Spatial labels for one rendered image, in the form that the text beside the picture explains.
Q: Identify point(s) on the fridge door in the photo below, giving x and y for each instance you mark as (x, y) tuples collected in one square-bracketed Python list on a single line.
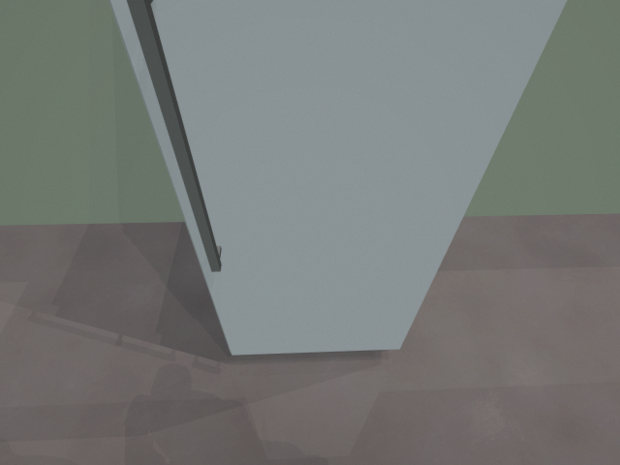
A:
[(338, 145)]

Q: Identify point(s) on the handle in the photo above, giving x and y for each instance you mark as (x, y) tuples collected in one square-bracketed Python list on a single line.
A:
[(155, 59)]

